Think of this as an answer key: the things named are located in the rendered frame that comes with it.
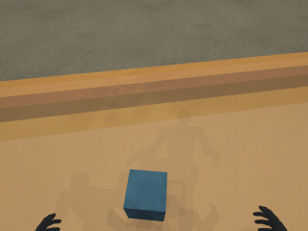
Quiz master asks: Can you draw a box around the robot right hand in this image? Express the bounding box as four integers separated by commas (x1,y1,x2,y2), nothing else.
253,206,288,231

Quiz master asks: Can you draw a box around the carton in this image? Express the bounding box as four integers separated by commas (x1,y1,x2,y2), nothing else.
123,169,167,221

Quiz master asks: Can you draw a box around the robot left hand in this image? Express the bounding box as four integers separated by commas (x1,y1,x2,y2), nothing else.
35,213,62,231

